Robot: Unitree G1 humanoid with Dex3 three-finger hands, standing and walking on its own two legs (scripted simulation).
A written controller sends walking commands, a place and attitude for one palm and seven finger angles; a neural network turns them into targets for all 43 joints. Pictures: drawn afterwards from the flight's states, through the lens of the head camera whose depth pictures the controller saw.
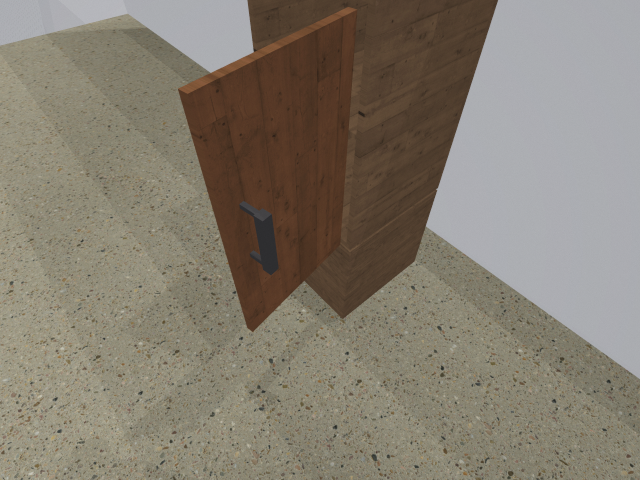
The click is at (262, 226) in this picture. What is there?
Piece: cupboard door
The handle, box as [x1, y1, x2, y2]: [239, 201, 278, 274]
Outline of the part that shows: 243,201 239,204 240,208 254,217 260,250 259,254 253,250 250,253 250,256 258,261 262,265 264,270 271,274 278,268 271,214 262,208 260,210 257,210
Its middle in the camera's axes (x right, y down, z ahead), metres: -0.11 +0.00 +0.67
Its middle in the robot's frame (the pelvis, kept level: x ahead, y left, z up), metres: +0.49 +0.13 -0.04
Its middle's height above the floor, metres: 0.74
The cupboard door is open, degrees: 100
